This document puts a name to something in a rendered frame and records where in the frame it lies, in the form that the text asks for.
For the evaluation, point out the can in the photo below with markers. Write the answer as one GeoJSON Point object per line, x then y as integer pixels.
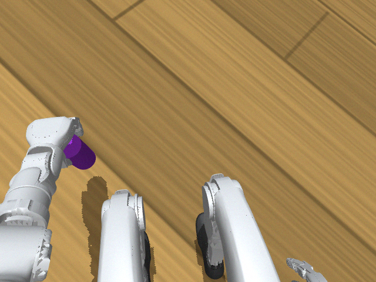
{"type": "Point", "coordinates": [79, 153]}

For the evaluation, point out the left robot arm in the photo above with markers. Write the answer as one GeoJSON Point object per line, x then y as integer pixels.
{"type": "Point", "coordinates": [25, 249]}

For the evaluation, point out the left robot hand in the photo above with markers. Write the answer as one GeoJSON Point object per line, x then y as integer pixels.
{"type": "Point", "coordinates": [58, 131]}

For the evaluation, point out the right robot foot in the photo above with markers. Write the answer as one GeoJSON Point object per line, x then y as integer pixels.
{"type": "Point", "coordinates": [214, 272]}

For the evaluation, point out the right robot hand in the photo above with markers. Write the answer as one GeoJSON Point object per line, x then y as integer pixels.
{"type": "Point", "coordinates": [305, 271]}

